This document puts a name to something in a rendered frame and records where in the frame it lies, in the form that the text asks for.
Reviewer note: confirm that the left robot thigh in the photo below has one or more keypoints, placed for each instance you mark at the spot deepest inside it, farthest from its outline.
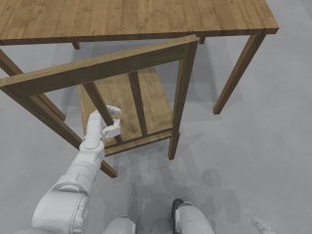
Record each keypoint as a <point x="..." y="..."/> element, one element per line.
<point x="121" y="225"/>

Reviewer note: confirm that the table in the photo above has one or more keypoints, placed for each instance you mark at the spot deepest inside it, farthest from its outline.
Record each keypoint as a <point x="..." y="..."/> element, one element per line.
<point x="34" y="22"/>

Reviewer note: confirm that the right robot thigh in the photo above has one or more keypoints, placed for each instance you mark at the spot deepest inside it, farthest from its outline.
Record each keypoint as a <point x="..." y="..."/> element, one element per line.
<point x="190" y="220"/>

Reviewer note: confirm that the chair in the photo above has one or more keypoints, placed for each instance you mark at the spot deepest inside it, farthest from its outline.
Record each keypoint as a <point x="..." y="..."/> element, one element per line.
<point x="127" y="80"/>

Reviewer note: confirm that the robot thigh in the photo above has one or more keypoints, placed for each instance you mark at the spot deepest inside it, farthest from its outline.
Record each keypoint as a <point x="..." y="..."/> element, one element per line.
<point x="190" y="220"/>
<point x="121" y="225"/>

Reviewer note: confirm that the robot left hand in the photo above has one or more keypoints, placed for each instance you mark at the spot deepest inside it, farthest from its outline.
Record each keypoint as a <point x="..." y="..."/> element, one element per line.
<point x="97" y="125"/>

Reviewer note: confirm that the robot right hand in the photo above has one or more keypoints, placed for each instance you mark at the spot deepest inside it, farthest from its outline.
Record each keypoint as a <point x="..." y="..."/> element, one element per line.
<point x="261" y="226"/>

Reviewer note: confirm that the robot left forearm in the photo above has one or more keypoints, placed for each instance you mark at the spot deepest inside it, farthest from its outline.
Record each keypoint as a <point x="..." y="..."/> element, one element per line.
<point x="83" y="172"/>

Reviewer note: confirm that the robot left upper arm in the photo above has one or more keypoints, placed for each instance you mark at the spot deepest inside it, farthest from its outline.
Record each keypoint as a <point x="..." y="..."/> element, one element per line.
<point x="61" y="212"/>

